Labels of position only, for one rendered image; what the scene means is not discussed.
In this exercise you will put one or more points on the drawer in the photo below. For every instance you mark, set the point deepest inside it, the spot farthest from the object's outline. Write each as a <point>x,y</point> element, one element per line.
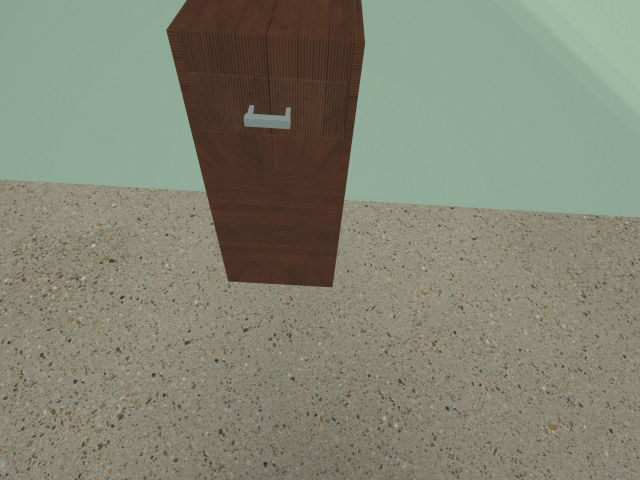
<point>317,106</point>

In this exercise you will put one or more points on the cabinet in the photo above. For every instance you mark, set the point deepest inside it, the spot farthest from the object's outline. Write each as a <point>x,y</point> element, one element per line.
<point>276,200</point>

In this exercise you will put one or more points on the handle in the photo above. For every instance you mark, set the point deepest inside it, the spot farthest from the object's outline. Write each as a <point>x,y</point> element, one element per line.
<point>267,121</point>

